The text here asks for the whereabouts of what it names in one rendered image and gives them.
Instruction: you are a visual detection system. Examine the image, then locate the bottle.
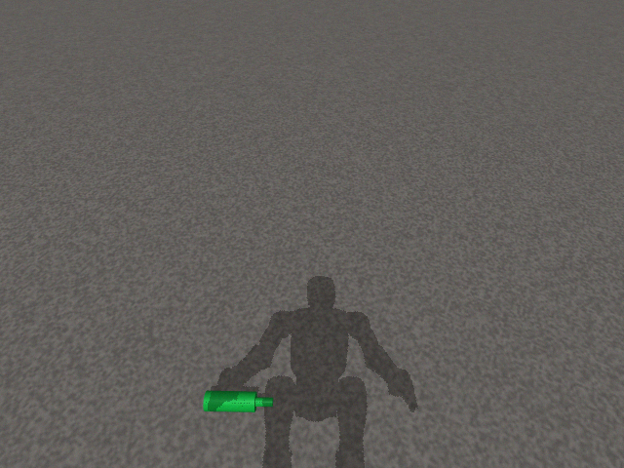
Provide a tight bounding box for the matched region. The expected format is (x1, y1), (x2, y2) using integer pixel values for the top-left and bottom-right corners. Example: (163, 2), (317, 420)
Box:
(203, 391), (273, 412)

